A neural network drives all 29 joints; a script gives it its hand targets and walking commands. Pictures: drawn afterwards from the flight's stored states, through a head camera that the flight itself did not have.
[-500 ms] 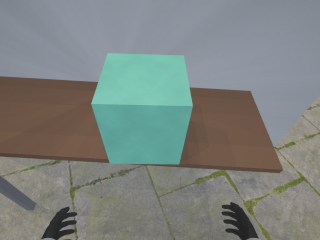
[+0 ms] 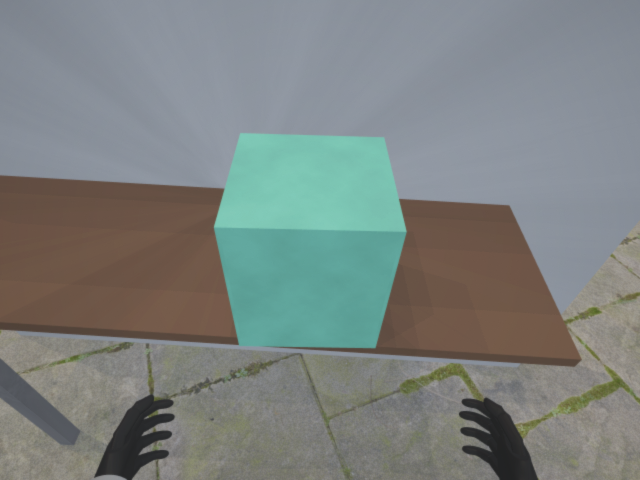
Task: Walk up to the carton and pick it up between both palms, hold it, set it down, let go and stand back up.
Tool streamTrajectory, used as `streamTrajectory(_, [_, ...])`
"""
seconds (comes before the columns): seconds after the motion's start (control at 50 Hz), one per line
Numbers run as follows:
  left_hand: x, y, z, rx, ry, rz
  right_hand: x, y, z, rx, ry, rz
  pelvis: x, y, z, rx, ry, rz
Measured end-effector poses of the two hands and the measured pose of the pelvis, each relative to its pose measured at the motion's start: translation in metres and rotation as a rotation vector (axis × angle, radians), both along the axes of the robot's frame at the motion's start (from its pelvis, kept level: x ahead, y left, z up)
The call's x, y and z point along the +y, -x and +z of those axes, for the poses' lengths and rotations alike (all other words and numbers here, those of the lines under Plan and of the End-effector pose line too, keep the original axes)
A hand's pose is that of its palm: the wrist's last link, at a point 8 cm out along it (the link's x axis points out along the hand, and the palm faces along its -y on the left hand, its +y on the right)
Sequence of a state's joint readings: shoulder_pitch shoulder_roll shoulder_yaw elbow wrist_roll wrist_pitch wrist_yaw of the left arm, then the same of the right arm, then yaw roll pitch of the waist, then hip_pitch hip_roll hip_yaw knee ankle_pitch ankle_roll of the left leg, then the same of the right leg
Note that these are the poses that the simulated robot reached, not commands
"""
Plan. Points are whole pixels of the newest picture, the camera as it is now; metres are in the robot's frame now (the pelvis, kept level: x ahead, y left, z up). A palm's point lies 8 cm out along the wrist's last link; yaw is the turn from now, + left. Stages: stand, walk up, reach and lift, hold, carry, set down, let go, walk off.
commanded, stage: reach and lift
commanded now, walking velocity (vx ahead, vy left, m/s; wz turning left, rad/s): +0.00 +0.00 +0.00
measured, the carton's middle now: (310, 244) +0.44 +0.05 +0.06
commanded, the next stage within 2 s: none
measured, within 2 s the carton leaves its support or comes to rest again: neither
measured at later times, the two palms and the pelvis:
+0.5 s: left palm (124, 409) +0.19 +0.25 +0.03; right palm (497, 419) +0.21 -0.18 +0.02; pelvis -0.01 +0.00 +0.00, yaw +0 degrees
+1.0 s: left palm (136, 331) +0.26 +0.24 +0.08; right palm (495, 347) +0.27 -0.17 +0.08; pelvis +0.00 +0.00 +0.00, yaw +0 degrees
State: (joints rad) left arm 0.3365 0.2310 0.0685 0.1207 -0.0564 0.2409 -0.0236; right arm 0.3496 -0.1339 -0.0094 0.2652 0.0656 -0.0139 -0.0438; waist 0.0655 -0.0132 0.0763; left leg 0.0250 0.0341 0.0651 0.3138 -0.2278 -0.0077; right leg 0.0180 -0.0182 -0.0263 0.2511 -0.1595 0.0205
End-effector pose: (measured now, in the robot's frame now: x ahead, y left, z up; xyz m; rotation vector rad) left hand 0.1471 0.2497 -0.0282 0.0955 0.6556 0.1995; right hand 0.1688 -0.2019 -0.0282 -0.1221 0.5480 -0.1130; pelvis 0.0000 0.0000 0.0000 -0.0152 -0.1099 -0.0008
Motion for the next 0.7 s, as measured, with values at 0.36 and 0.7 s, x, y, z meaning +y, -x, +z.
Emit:
streamTrajectory(0.36, [-0.002,-0.027,0.040,-0.211,0.028,-0.031,0.019,-0.026,0.034,-0.164,-0.073,-0.021,-0.003,0.014,0.000,0.031,-0.007,0.001])
streamTrajectory(0.7, [-0.008,-0.069,0.072,-0.369,0.059,-0.085,0.030,-0.060,0.066,-0.305,-0.115,-0.041,-0.004,0.005,-0.001,0.013,0.000,0.010])
